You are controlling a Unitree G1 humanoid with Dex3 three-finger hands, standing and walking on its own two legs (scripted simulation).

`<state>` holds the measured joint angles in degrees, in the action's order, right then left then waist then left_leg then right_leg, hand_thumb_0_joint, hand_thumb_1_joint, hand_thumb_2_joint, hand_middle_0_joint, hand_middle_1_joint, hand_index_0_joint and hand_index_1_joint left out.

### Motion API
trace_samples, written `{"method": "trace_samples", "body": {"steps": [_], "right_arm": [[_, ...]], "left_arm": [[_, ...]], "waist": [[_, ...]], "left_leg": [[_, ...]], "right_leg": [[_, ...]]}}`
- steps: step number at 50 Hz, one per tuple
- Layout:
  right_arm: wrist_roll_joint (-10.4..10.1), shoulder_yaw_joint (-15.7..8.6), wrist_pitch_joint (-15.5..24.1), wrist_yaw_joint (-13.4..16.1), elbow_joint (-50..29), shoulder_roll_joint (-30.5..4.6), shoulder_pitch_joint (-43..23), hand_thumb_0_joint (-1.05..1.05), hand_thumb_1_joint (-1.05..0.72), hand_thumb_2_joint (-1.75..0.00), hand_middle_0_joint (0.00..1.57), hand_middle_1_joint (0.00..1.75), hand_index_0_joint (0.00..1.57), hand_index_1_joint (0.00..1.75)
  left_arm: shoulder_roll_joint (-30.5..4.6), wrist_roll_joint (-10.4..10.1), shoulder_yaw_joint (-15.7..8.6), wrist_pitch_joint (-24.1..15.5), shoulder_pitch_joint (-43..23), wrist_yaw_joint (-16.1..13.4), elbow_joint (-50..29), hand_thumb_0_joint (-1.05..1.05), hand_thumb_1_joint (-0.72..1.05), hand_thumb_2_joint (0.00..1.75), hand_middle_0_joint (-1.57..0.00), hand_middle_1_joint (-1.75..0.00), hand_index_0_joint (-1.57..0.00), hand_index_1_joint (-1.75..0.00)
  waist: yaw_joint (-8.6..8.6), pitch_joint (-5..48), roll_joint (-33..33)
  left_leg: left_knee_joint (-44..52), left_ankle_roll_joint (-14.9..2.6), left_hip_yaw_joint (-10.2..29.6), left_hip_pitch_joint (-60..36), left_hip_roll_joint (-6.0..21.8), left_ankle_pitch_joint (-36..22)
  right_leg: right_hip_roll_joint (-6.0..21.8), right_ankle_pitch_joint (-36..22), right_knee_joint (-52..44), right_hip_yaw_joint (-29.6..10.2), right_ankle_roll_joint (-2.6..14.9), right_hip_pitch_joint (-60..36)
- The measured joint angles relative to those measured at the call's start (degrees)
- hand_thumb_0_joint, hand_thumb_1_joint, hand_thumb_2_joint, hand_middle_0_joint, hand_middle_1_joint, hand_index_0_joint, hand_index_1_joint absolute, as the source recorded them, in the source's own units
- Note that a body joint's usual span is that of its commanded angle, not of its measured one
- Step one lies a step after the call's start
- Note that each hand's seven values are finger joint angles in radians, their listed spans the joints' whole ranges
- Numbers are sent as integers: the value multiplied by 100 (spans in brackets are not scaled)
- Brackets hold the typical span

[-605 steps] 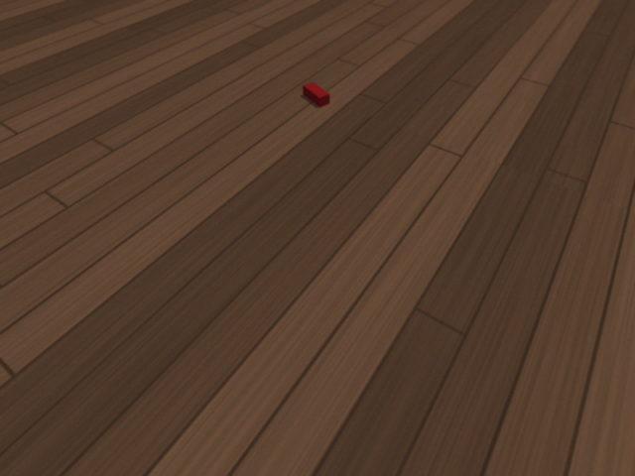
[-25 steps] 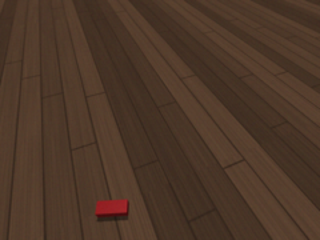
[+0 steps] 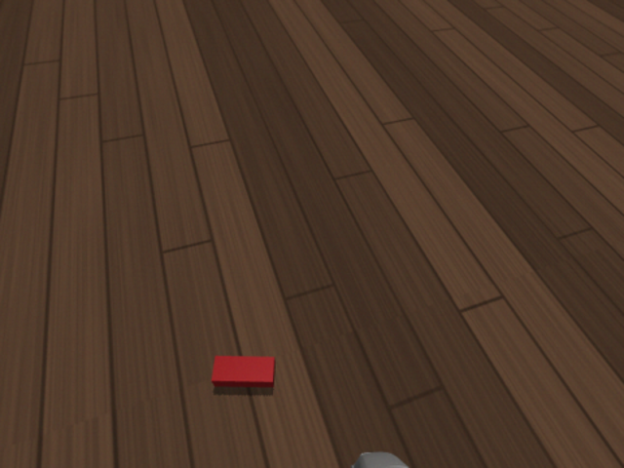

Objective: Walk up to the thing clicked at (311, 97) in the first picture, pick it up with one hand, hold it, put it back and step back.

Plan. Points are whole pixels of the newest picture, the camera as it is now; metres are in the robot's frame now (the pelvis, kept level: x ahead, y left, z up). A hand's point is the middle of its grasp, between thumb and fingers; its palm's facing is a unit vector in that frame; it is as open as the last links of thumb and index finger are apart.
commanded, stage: walk up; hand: left
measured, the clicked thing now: (244, 371) +0.44 +0.18 -0.74
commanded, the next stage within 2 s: stand in 1.56 s
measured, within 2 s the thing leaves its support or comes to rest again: neither
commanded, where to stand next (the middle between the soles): +0.04 -0.05 m, yaw -1 degrees
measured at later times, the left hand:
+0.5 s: hand out of the picture +0.12 +0.22 -0.14, palm faces -0.06 -0.94 -0.32, open 7.4 cm
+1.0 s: hand out of the picture +0.09 +0.22 -0.14, palm faces -0.03 -0.95 -0.32, open 7.4 cm
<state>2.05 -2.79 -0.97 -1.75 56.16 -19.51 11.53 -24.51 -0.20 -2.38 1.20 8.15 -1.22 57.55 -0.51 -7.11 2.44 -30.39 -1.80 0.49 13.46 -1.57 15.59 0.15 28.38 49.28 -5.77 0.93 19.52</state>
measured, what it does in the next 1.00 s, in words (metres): steps on the spot: right foot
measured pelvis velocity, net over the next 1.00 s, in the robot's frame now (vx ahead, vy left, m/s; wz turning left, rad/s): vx -0.01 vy -0.03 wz -0.03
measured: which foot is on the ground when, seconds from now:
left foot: down 0.00-1.00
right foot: up 0.00-0.20, down 0.22-1.00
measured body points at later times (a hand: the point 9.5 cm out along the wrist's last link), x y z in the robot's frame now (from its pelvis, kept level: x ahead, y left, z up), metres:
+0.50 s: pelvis +0.00 -0.02 +0.00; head +0.02 -0.02 +0.45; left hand +0.12 +0.27 -0.12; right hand +0.08 -0.34 -0.12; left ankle +0.01 +0.10 -0.73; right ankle +0.00 -0.12 -0.73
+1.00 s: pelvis -0.01 -0.03 +0.01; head +0.00 -0.03 +0.46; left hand +0.09 +0.27 -0.12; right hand +0.05 -0.34 -0.12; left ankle +0.01 +0.10 -0.73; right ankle +0.00 -0.12 -0.73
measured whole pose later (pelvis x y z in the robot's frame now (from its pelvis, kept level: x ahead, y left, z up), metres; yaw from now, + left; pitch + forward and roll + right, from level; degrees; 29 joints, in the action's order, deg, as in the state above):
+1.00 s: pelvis -0.01 -0.03 +0.01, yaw -2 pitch -3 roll +0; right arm 1.0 0.0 1.9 0.8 61.6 -20.6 9.6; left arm -20.4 0.8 -2.6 2.0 6.5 2.3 61.0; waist -0.3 -3.6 0.2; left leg -21.8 1.1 -0.2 8.2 1.4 11.0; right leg -2.4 11.3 21.7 0.6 2.5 7.8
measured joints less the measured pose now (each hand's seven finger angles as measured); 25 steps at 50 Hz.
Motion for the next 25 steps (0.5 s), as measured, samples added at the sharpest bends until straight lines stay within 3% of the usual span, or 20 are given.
{"method": "trace_samples", "body": {"steps": [8,10,12,14,19,25], "right_arm": [[-135,111,207,195,-178,70,-222,1,-90,-90,20,30,20,30],[-145,122,216,230,-218,38,-272,1,-90,-89,20,30,20,30],[-167,127,206,252,-220,-21,-329,1,-90,-89,20,30,20,30],[-210,125,169,272,-177,-86,-374,1,-90,-89,20,30,20,30],[-182,143,231,262,-9,-144,-327,1,-90,-90,20,30,20,30],[-163,177,256,259,180,-228,-306,1,-90,-90,20,30,20,30]], "left_arm": [[227,103,63,140,25,117,52,1,91,90,-20,-30,-20,-30],[247,130,41,144,-4,158,-3,1,91,90,-20,-30,-21,-30],[283,149,6,112,-54,182,-31,1,91,90,-20,-30,-21,-30],[346,162,13,75,-86,209,-51,1,91,90,-20,-30,-21,-30],[394,122,79,89,-133,282,-101,1,91,90,-20,-30,-21,-30],[430,120,79,30,-244,310,-78,1,91,90,-20,-30,-21,-30]], "waist": [[18,-56,-76],[33,-59,-100],[53,-89,-182],[19,-90,-334],[19,106,-195],[-4,215,-173]], "left_leg": [[-109,-59,-242,-181,-20,158],[-235,-33,-269,-127,0,226],[-401,23,-253,-74,76,310],[-440,90,-141,-65,197,316],[93,155,-141,-272,90,40],[330,224,-98,-409,206,-94]], "right_leg": [[-13,-361,-843,364,18,-381],[5,-504,-1119,422,69,-515],[-37,-1008,-1481,468,31,-679],[-151,-1074,-1639,579,16,-781],[-46,-1083,-1758,577,43,-812],[-163,-1274,-2107,618,115,-998]]}}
